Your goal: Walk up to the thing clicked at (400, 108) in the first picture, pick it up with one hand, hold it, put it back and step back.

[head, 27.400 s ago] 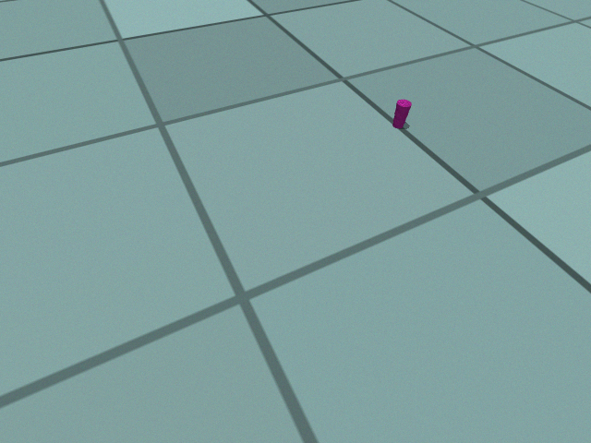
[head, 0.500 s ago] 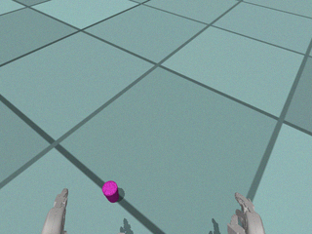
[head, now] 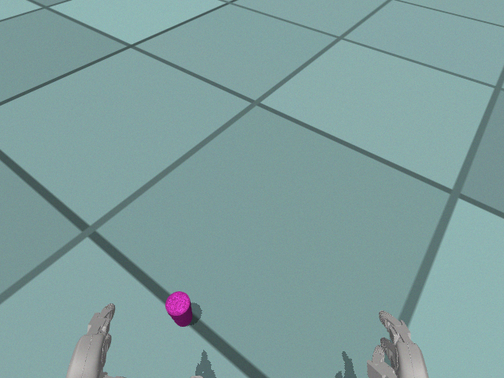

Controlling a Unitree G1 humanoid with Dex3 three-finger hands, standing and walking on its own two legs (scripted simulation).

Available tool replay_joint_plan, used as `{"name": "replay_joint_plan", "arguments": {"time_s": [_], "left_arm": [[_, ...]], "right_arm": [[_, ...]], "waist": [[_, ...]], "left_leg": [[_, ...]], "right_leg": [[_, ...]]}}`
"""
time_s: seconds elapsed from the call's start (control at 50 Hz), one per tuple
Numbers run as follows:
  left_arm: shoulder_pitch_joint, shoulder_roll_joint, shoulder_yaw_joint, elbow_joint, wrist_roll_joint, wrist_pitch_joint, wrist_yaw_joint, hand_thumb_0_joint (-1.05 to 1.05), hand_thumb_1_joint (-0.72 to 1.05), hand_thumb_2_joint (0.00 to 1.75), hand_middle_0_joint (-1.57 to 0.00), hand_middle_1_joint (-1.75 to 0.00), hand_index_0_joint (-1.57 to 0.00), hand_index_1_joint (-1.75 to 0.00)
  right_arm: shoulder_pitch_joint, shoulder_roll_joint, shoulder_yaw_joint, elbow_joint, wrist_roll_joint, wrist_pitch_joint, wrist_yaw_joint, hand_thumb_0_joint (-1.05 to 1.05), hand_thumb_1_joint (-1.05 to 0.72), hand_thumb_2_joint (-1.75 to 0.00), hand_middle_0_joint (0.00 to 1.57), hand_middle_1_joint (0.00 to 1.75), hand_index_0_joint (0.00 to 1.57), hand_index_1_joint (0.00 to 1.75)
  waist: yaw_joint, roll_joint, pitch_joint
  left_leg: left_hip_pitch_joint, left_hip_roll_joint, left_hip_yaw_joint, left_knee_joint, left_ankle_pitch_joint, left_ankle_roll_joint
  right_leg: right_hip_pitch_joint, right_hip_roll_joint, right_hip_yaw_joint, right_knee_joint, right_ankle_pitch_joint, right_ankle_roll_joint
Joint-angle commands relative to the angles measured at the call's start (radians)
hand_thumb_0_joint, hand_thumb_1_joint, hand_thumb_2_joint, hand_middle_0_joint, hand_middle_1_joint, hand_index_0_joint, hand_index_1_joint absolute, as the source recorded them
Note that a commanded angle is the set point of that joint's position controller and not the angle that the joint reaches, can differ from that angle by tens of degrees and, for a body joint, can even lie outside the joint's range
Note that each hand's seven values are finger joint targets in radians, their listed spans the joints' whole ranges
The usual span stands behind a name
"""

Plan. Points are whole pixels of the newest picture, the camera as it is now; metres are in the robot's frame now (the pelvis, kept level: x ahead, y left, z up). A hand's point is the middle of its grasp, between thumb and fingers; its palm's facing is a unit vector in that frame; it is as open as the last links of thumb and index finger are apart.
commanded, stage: stand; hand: left
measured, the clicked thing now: (180, 311) +0.45 +0.24 -0.65
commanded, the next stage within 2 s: none
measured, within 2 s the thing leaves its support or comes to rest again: neither
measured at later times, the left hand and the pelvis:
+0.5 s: hand out of the picture +0.11 +0.24 -0.11, palm faces -0.01 -0.94 -0.35, open 7.6 cm; pelvis +0.00 +0.00 +0.02, yaw +0 degrees
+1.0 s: hand out of the picture +0.03 +0.26 -0.10, palm faces +0.01 -0.94 -0.35, open 7.4 cm; pelvis -0.01 +0.01 +0.06, yaw +1 degrees
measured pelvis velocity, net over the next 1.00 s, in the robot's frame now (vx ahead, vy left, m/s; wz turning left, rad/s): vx -0.01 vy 0.01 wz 0.02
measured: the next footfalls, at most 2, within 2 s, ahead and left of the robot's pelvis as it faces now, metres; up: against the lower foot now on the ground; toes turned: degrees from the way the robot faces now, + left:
none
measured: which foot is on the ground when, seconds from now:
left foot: down 0.00-1.00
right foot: down 0.00-1.00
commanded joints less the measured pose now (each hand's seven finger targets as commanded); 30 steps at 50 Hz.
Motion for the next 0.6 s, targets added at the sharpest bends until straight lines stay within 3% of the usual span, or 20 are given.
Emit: {"name": "replay_joint_plan", "arguments": {"time_s": [0.0,0.02,0.06,0.16,0.18,0.2,0.22,0.24,0.3,0.34,0.4,0.46,0.52,0.54,0.58], "left_arm": [[-0.015,0.088,0.048,-0.172,0.01,-0.056,0.014,0.0,0.1,0.7,-0.2,-0.3,-0.2,-0.3],[0.018,0.068,0.036,-0.135,0.008,-0.051,0.01,0.0,0.18,0.78,-0.2,-0.3,-0.2,-0.3],[-0.044,0.097,0.054,-0.193,0.008,-0.057,0.013,0.0,0.34,0.9,-0.2,-0.3,-0.2,-0.3],[-0.019,0.091,0.054,-0.161,0.009,-0.053,0.013,0.0,0.74,0.9,-0.2,-0.3,-0.2,-0.3],[-0.051,0.124,0.07,-0.226,0.008,-0.057,0.016,0.0,0.82,0.9,-0.2,-0.3,-0.2,-0.3],[-0.009,0.079,0.04,-0.146,0.01,-0.05,0.011,0.0,0.9,0.9,-0.2,-0.3,-0.2,-0.3],[-0.214,0.22,0.095,0.205,0.104,-0.17,-0.032,0.0,0.9,0.9,-0.2,-0.3,-0.2,-0.3],[-0.175,0.241,0.102,0.28,0.118,-0.215,-0.058,0.0,0.9,0.9,-0.2,-0.3,-0.2,-0.3],[-0.21,0.26,0.083,0.402,0.086,-0.278,-0.092,0.0,0.9,0.9,-0.2,-0.3,-0.2,-0.3],[-0.235,0.253,0.083,0.479,0.063,-0.287,-0.102,0.0,0.9,0.9,-0.2,-0.3,-0.2,-0.3],[-0.26,0.252,0.074,0.597,0.059,-0.292,-0.097,0.0,0.9,0.9,-0.2,-0.3,-0.2,-0.3],[-0.269,0.251,0.07,0.693,0.054,-0.299,-0.096,0.0,0.9,0.9,-0.2,-0.3,-0.2,-0.3],[-0.29,0.279,0.071,0.777,0.056,-0.308,-0.092,0.0,0.9,0.9,-0.2,-0.3,-0.2,-0.3],[-0.292,0.283,0.07,0.801,0.053,-0.31,-0.091,0.0,0.9,0.9,-0.2,-0.3,-0.2,-0.3],[-0.301,0.291,0.066,0.847,0.049,-0.308,-0.089,0.0,0.9,0.9,-0.2,-0.3,-0.2,-0.3]], "right_arm": [[-0.064,-0.115,-0.051,-0.149,-0.007,-0.056,-0.01,0.0,-0.9,-0.9,0.2,0.3,0.2,0.3],[-0.066,-0.11,-0.048,-0.153,-0.007,-0.055,-0.009,0.0,-0.9,-0.9,0.2,0.3,0.2,0.3],[-0.073,-0.115,-0.05,-0.156,-0.006,-0.054,-0.008,0.0,-0.9,-0.9,0.2,0.3,0.2,0.3],[-0.067,-0.112,-0.05,-0.155,-0.007,-0.052,-0.011,0.0,-0.9,-0.9,0.2,0.3,0.2,0.3],[-0.066,-0.115,-0.052,-0.159,-0.005,-0.051,-0.012,0.0,-0.9,-0.9,0.2,0.3,0.2,0.3],[-0.066,-0.111,-0.047,-0.159,-0.006,-0.051,-0.012,0.0,-0.9,-0.9,0.2,0.3,0.2,0.3],[-0.126,-0.265,-0.097,0.058,-0.118,0.02,0.047,0.0,-0.9,-0.9,0.2,0.3,0.2,0.3],[-0.117,-0.257,-0.104,0.102,-0.126,0.049,0.085,0.0,-0.9,-0.9,0.2,0.3,0.2,0.3],[-0.109,-0.239,-0.107,0.138,-0.078,0.071,0.136,0.0,-0.9,-0.9,0.2,0.3,0.2,0.3],[-0.106,-0.249,-0.113,0.167,-0.061,0.073,0.156,0.0,-0.9,-0.9,0.2,0.3,0.2,0.3],[-0.138,-0.25,-0.117,0.222,-0.065,0.081,0.167,0.0,-0.9,-0.9,0.2,0.3,0.2,0.3],[-0.151,-0.264,-0.113,0.266,-0.064,0.085,0.168,0.0,-0.9,-0.9,0.2,0.3,0.2,0.3],[-0.138,-0.26,-0.11,0.315,-0.053,0.096,0.168,0.0,-0.9,-0.9,0.2,0.3,0.2,0.3],[-0.132,-0.268,-0.11,0.333,-0.051,0.099,0.167,0.0,-0.9,-0.9,0.2,0.3,0.2,0.3],[-0.125,-0.274,-0.108,0.367,-0.048,0.105,0.166,0.0,-0.9,-0.9,0.2,0.3,0.2,0.3]], "waist": [[-0.009,-0.005,-0.089],[-0.007,-0.003,-0.085],[-0.005,0.008,-0.09],[-0.007,-0.01,-0.104],[-0.002,0.017,-0.112],[-0.012,-0.006,-0.097],[0.019,-0.06,0.064],[0.029,-0.119,0.002],[0.013,-0.059,-0.031],[0.024,-0.051,-0.032],[0.035,0.004,0.013],[0.043,0.053,0.029],[0.027,-0.033,0.045],[0.025,-0.035,0.036],[0.019,-0.031,0.048]], "left_leg": [[0.082,-0.044,0.039,-0.149,0.203,0.035],[0.071,-0.048,0.042,-0.146,0.196,0.036],[0.075,-0.046,0.037,-0.159,0.168,0.034],[0.081,-0.044,0.037,-0.151,0.202,0.035],[0.086,-0.047,0.043,-0.146,0.214,0.034],[0.077,-0.048,0.044,-0.145,0.198,0.036],[0.109,-0.016,-0.018,-0.199,0.302,0.063],[0.152,-0.013,0.007,-0.183,0.279,0.086],[0.218,-0.023,-0.009,-0.222,0.272,0.092],[0.249,-0.019,-0.022,-0.255,0.272,0.088],[0.267,0.002,-0.057,-0.348,0.235,0.091],[0.282,0.03,-0.09,-0.42,0.303,0.093],[0.318,0.007,-0.054,-0.423,0.312,0.078],[0.351,0.006,-0.045,-0.416,0.355,0.075],[0.374,0.011,-0.048,-0.45,0.361,0.072]], "right_leg": [[0.046,0.032,-0.022,-0.153,0.194,-0.014],[0.041,0.031,-0.018,-0.159,0.192,-0.012],[0.042,0.032,-0.022,-0.158,0.161,-0.014],[0.053,0.033,-0.022,-0.153,0.191,-0.013],[0.055,0.029,-0.017,-0.157,0.207,-0.013],[0.049,0.029,-0.014,-0.159,0.196,-0.011],[0.155,-0.055,0.072,-0.196,0.213,-0.064],[0.174,-0.081,0.118,-0.215,0.234,-0.094],[0.215,-0.092,0.15,-0.229,0.275,-0.099],[0.227,-0.086,0.124,-0.242,0.292,-0.081],[0.226,-0.067,0.086,-0.269,0.214,-0.06],[0.299,-0.061,0.065,-0.29,0.257,-0.043],[0.337,-0.087,0.093,-0.375,0.308,-0.051],[0.353,-0.098,0.099,-0.39,0.355,-0.053],[0.37,-0.105,0.099,-0.427,0.357,-0.051]]}}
